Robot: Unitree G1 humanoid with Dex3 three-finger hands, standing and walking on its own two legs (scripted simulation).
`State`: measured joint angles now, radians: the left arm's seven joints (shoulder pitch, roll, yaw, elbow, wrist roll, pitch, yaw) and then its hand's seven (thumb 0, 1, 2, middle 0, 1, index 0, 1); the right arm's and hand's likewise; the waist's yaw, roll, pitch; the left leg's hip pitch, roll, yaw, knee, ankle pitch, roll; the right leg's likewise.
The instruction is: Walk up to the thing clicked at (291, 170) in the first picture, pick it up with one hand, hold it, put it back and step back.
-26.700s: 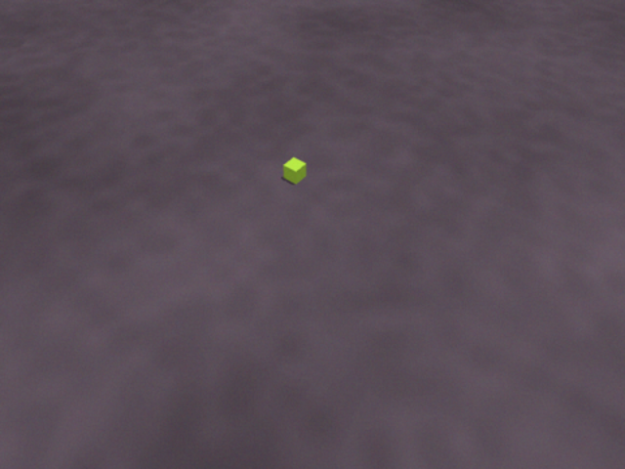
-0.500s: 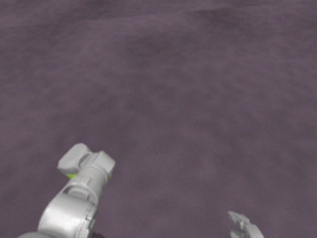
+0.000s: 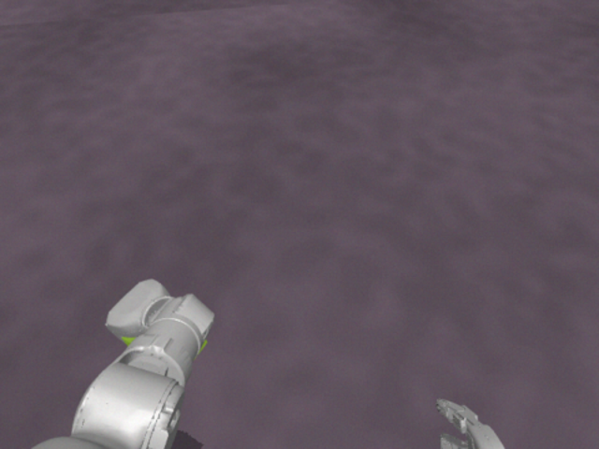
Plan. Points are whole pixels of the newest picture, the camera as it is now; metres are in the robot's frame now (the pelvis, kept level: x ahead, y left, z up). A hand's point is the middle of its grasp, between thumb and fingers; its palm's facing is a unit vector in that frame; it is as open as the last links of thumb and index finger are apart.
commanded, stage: crouch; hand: left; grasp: from above
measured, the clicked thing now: (167, 340) +0.30 +0.22 -0.10
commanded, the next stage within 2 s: lower in 1.72 s
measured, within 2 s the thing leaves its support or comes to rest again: neither
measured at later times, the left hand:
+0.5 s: hand (189, 358) +0.34 +0.24 -0.28, palm faces -0.15 -0.40 -0.91, open 10.8 cm
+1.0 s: hand (213, 356) +0.40 +0.23 -0.45, palm faces -0.13 -0.44 -0.89, open 10.8 cm
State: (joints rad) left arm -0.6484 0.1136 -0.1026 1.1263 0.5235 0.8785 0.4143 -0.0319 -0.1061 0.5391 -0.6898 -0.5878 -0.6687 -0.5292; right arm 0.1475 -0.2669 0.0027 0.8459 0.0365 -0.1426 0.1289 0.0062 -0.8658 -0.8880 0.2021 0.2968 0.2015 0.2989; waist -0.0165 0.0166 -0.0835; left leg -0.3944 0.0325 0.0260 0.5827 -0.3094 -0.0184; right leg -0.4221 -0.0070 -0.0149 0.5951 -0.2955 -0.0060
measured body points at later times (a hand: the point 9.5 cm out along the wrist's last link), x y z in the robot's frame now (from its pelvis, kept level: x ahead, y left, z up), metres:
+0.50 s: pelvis -0.07 +0.00 -0.17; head +0.10 +0.02 +0.25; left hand +0.35 +0.25 -0.23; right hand +0.00 -0.26 -0.30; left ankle -0.02 +0.13 -0.73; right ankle +0.00 -0.11 -0.73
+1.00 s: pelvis -0.10 +0.01 -0.34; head +0.13 +0.03 +0.05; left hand +0.41 +0.25 -0.40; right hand -0.12 -0.25 -0.46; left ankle -0.02 +0.13 -0.73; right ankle +0.00 -0.11 -0.73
